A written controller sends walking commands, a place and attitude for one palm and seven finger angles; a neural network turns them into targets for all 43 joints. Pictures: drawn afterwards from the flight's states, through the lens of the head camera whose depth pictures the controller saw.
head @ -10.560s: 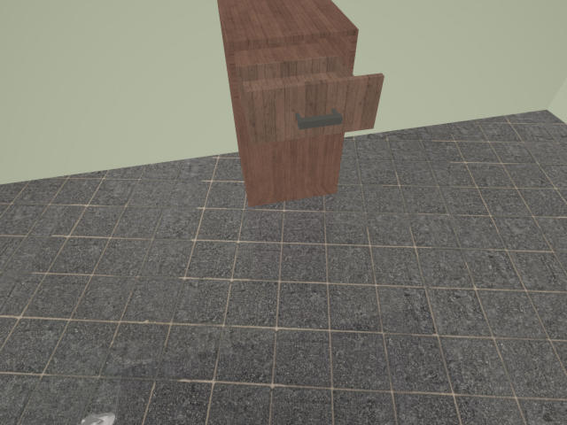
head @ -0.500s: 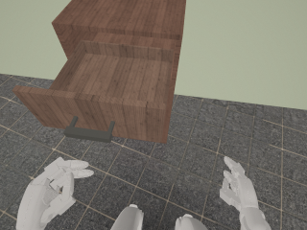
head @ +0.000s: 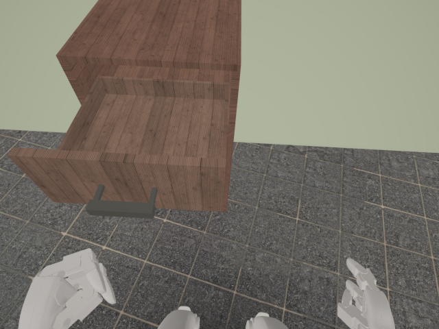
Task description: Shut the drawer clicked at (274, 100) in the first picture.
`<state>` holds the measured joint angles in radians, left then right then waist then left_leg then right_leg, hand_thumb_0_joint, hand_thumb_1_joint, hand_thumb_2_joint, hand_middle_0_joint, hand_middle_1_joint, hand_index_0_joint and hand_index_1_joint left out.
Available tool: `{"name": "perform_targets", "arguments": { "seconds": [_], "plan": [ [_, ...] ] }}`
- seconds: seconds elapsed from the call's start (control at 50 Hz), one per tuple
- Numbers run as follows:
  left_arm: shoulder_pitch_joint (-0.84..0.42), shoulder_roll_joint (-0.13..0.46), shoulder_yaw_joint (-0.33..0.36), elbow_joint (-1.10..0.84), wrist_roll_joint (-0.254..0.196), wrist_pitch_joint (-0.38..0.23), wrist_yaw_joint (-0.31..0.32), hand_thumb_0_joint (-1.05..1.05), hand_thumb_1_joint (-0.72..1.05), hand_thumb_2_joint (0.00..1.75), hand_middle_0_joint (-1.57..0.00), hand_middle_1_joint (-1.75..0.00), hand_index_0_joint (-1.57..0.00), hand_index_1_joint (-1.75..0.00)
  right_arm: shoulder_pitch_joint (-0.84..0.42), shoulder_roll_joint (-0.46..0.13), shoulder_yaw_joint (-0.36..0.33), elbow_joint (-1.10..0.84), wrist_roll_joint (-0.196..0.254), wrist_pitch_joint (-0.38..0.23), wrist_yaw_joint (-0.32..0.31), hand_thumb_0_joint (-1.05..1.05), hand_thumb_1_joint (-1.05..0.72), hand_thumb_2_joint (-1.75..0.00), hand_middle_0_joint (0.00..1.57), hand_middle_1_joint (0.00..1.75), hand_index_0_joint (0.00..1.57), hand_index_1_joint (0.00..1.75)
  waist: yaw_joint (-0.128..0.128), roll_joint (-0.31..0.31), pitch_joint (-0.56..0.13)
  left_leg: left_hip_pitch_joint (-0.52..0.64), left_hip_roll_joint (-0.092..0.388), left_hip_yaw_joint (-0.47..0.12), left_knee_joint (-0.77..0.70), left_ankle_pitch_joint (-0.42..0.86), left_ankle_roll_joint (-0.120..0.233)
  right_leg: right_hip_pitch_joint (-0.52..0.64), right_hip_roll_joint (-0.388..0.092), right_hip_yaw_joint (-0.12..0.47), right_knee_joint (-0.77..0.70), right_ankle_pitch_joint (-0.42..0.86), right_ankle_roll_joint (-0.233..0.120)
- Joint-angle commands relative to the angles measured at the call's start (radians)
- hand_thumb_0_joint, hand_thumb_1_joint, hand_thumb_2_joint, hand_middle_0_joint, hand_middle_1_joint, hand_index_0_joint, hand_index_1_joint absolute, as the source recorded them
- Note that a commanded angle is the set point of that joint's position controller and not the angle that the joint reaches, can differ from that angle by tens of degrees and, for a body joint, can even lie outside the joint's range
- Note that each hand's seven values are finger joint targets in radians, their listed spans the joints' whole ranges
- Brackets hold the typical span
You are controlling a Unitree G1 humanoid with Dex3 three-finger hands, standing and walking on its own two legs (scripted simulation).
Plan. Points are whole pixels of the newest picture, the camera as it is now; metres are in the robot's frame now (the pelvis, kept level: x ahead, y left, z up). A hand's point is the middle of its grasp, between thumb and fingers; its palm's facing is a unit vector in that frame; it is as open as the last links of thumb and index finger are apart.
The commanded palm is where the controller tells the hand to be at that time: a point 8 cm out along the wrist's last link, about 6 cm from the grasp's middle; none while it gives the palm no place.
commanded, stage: raise the hand and make a fist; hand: left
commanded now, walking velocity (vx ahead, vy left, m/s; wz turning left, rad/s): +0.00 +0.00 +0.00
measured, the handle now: (124, 199) +0.36 +0.22 -0.02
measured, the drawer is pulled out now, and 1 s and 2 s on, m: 0.30 0.30 0.30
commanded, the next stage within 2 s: bring the fist close to the handle in 0.78 s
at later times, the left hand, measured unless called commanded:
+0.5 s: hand (98, 287) +0.17 +0.18 +0.08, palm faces +0.01 -1.00 -0.01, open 3.2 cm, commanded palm +0.13 +0.23 +0.09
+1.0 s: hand (107, 283) +0.18 +0.17 +0.07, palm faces +0.03 -1.00 -0.04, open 3.2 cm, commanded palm +0.15 +0.23 +0.07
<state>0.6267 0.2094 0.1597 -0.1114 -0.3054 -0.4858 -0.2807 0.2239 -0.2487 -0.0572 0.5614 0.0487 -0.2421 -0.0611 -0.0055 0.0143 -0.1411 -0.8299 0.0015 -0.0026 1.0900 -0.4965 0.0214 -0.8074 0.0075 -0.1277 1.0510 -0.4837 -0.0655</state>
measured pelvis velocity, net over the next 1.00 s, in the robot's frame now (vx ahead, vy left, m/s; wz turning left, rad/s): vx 0.01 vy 0.01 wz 0.00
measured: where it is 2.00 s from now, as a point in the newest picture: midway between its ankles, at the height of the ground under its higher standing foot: outside the picture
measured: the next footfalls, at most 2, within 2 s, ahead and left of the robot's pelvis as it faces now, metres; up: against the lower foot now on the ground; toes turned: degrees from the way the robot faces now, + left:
none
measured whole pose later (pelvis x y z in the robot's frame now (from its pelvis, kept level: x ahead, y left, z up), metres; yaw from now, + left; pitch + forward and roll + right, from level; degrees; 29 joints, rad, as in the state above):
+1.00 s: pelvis +0.01 +0.01 +0.00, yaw +0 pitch +14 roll -2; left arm 0.70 0.20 0.04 -0.30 -0.21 -0.37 -0.14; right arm 0.24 -0.21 0.01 0.43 0.04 -0.13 -0.03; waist 0.00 0.04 -0.17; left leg -0.81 0.00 0.00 1.10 -0.53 0.04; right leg -0.78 0.00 -0.12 1.04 -0.50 -0.05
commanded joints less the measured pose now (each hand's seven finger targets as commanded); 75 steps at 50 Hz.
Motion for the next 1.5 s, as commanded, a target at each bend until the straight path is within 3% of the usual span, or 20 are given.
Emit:
{"name": "perform_targets", "arguments": {
  "seconds": [0.0,0.04,0.12,0.16,0.22,0.28,0.32,0.46,0.5,0.56,0.68,0.82,0.94,1.02,1.1,1.18,1.28,1.36,1.42,1.48],
  "plan": [
    [0.048,0.084,0.026,-0.250,0.006,-0.031,0.028,0.00,0.90,0.90,-1.34,-1.53,-1.34,-1.53,-0.081,-0.089,-0.013,-0.196,-0.002,-0.056,0.004,0.00,-0.90,-0.90,0.20,0.30,0.20,0.30,0.008,0.038,-0.135,0.115,-0.005,-0.045,-0.181,0.179,0.016,0.149,-0.009,0.101,-0.209,0.074,0.039],
    [0.062,0.085,0.029,-0.238,0.020,0.003,0.040,0.00,0.90,0.90,-1.38,-1.58,-1.38,-1.58,-0.078,-0.088,-0.011,-0.204,-0.003,-0.042,0.008,0.00,-0.90,-0.90,0.20,0.30,0.20,0.30,0.008,0.008,-0.126,0.119,-0.001,-0.052,-0.195,0.177,0.015,0.153,-0.002,0.083,-0.208,0.083,0.040],
    [0.079,0.088,0.010,-0.309,0.043,0.036,0.061,0.00,0.90,0.90,-1.40,-1.60,-1.40,-1.60,-0.083,-0.086,-0.002,-0.230,-0.006,-0.027,0.017,0.00,-0.90,-0.90,0.20,0.30,0.20,0.30,0.018,0.050,-0.134,0.167,0.003,-0.061,-0.213,0.231,0.010,0.162,0.005,0.054,-0.188,0.146,0.033],
    [0.071,0.045,-0.058,-0.367,0.055,0.044,0.071,0.00,0.90,0.90,-1.40,-1.60,-1.40,-1.60,-0.073,-0.083,0.008,-0.250,-0.009,-0.022,0.025,0.00,-0.90,-0.90,0.20,0.30,0.20,0.30,0.008,0.073,-0.126,0.195,0.007,-0.068,-0.218,0.260,0.004,0.141,0.007,0.037,-0.174,0.164,0.033],
    [0.078,0.043,-0.077,-0.376,0.075,0.058,0.098,0.00,0.90,0.90,-1.40,-1.60,-1.40,-1.60,-0.071,-0.085,0.012,-0.260,-0.013,-0.012,0.032,0.00,-0.90,-0.90,0.20,0.30,0.20,0.30,0.002,0.036,-0.098,0.181,0.012,-0.084,-0.223,0.235,-0.001,0.119,0.013,0.027,-0.168,0.135,0.033],
    [0.121,0.016,-0.121,-0.436,0.092,0.064,0.111,0.00,0.90,0.90,-1.40,-1.60,-1.40,-1.60,-0.062,-0.081,0.011,-0.288,-0.013,-0.001,0.042,0.00,-0.90,-0.90,0.20,0.30,0.20,0.30,0.009,0.048,-0.127,0.203,0.015,-0.086,-0.225,0.266,-0.010,0.120,0.011,0.021,-0.153,0.144,0.034],
    [0.147,0.044,-0.095,-0.429,0.106,0.079,0.129,0.00,0.90,0.90,-1.40,-1.60,-1.40,-1.60,-0.065,-0.081,0.011,-0.289,-0.013,0.015,0.043,0.00,-0.90,-0.90,0.20,0.30,0.20,0.30,0.016,0.034,-0.119,0.188,0.016,-0.089,-0.225,0.270,-0.011,0.125,0.015,0.021,-0.150,0.146,0.032],
    [0.188,0.011,-0.128,-0.483,0.110,0.077,0.148,0.00,0.90,0.90,-1.40,-1.60,-1.40,-1.60,-0.049,-0.076,0.006,-0.311,-0.010,0.040,0.046,0.00,-0.90,-0.90,0.20,0.30,0.20,0.30,0.020,0.034,-0.147,0.191,0.018,-0.086,-0.213,0.330,-0.025,0.127,0.016,0.016,-0.129,0.168,0.032],
    [0.212,0.021,-0.114,-0.476,0.107,0.071,0.148,0.00,0.90,0.90,-1.40,-1.60,-1.40,-1.60,-0.049,-0.075,0.001,-0.310,-0.009,0.042,0.046,0.00,-0.90,-0.90,0.20,0.30,0.20,0.30,0.022,0.008,-0.152,0.178,0.016,-0.080,-0.205,0.322,-0.022,0.131,0.017,0.018,-0.130,0.172,0.033],
    [0.230,0.015,-0.127,-0.498,0.106,0.057,0.151,0.00,0.90,0.90,-1.40,-1.60,-1.40,-1.60,-0.053,-0.072,0.002,-0.313,-0.008,0.043,0.049,0.00,-0.90,-0.90,0.20,0.30,0.20,0.30,0.024,0.047,-0.146,0.174,0.014,-0.076,-0.202,0.319,-0.021,0.126,0.015,0.022,-0.127,0.162,0.031],
    [0.226,0.027,-0.110,-0.485,0.103,0.039,0.159,0.00,0.90,0.90,-1.40,-1.60,-1.40,-1.60,-0.048,-0.077,-0.002,-0.310,-0.007,0.044,0.043,0.00,-0.90,-0.90,0.20,0.30,0.20,0.30,0.015,0.024,-0.140,0.146,0.012,-0.072,-0.192,0.265,-0.013,0.115,0.017,0.026,-0.129,0.141,0.032],
    [0.158,0.053,-0.080,-0.443,0.097,0.051,0.163,0.00,0.90,0.90,-1.40,-1.60,-1.40,-1.60,-0.055,-0.082,0.004,-0.309,-0.005,0.053,0.027,0.00,-0.90,-0.90,0.20,0.30,0.20,0.30,0.005,0.002,-0.107,0.102,0.002,-0.065,-0.195,0.141,0.001,0.116,0.016,0.050,-0.167,0.061,0.034],
    [0.119,0.048,-0.058,-0.356,0.081,0.048,0.139,0.00,0.90,0.90,-1.40,-1.60,-1.40,-1.60,-0.050,-0.082,0.007,-0.284,-0.007,0.052,0.020,0.00,-0.90,-0.90,0.20,0.30,0.20,0.30,-0.005,-0.003,-0.104,0.083,-0.004,-0.050,-0.166,0.170,0.005,0.128,0.012,0.069,-0.174,0.108,0.037],
    [0.059,0.083,-0.016,-0.305,0.070,0.020,0.121,0.00,0.90,0.90,-1.40,-1.60,-1.40,-1.60,-0.055,-0.086,0.006,-0.261,-0.012,0.046,0.018,0.00,-0.90,-0.90,0.20,0.30,0.20,0.30,-0.008,-0.004,-0.119,0.046,-0.007,-0.044,-0.131,0.174,0.007,0.129,0.008,0.094,-0.168,0.115,0.037],
    [0.000,0.072,-0.026,-0.294,0.060,-0.009,0.107,0.00,0.90,0.90,-1.40,-1.60,-1.40,-1.60,-0.052,-0.087,0.006,-0.253,-0.015,0.035,0.018,0.00,-0.90,-0.90,0.20,0.30,0.20,0.30,-0.013,0.030,-0.158,0.046,-0.008,-0.039,-0.104,0.190,0.008,0.117,0.003,0.105,-0.148,0.138,0.039],
    [-0.008,0.094,0.028,-0.222,0.049,-0.014,0.097,0.00,0.90,0.90,-1.40,-1.60,-1.40,-1.60,-0.052,-0.085,-0.001,-0.229,-0.018,0.040,0.017,0.00,-0.90,-0.90,0.20,0.30,0.20,0.30,-0.008,-0.014,-0.197,0.004,-0.008,-0.033,-0.071,0.221,0.008,0.160,-0.005,0.134,-0.137,0.206,0.048],
    [-0.047,0.105,0.055,-0.172,0.037,-0.019,0.077,0.00,0.90,0.90,-1.40,-1.60,-1.40,-1.60,-0.060,-0.086,-0.003,-0.209,-0.017,0.043,0.013,0.00,-0.90,-0.90,0.20,0.30,0.20,0.30,-0.005,0.009,-0.225,-0.018,-0.006,-0.030,-0.047,0.245,0.007,0.168,-0.012,0.148,-0.117,0.255,0.051],
    [-0.088,0.079,0.012,-0.163,0.035,-0.038,0.065,0.00,0.90,0.90,-1.40,-1.60,-1.40,-1.60,-0.060,-0.091,-0.001,-0.201,-0.020,0.037,0.016,0.00,-0.90,-0.90,0.20,0.30,0.20,0.30,-0.017,0.026,-0.232,-0.016,-0.006,-0.034,-0.037,0.259,0.009,0.133,-0.009,0.132,-0.093,0.263,0.047],
    [-0.104,0.098,0.040,-0.107,0.041,-0.046,0.074,0.00,0.90,0.90,-1.40,-1.60,-1.40,-1.60,-0.064,-0.095,-0.008,-0.185,-0.024,0.038,0.015,0.00,-0.90,-0.90,0.20,0.30,0.20,0.30,-0.021,-0.027,-0.230,-0.051,-0.001,-0.040,-0.016,0.254,0.010,0.114,-0.005,0.131,-0.074,0.263,0.049],
    [-0.134,0.086,0.028,-0.103,0.041,-0.060,0.069,0.00,0.90,0.90,-1.40,-1.60,-1.40,-1.60,-0.062,-0.096,-0.007,-0.186,-0.025,0.039,0.020,0.00,-0.90,-0.90,0.20,0.30,0.20,0.30,-0.017,-0.003,-0.258,-0.066,-0.005,-0.034,0.002,0.244,0.010,0.100,-0.010,0.137,-0.053,0.250,0.048]
  ]
}}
